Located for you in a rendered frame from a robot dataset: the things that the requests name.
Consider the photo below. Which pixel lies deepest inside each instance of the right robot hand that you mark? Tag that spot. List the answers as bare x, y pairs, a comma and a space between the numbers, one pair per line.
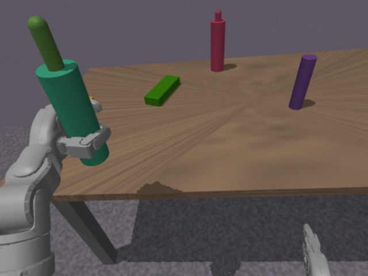
315, 262

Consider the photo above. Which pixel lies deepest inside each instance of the left robot arm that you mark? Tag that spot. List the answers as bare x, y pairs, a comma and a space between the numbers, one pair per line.
25, 221

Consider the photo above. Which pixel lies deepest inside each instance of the left robot hand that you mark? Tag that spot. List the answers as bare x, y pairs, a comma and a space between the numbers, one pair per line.
47, 130

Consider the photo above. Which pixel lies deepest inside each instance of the table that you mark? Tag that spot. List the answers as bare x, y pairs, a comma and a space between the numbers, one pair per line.
222, 134

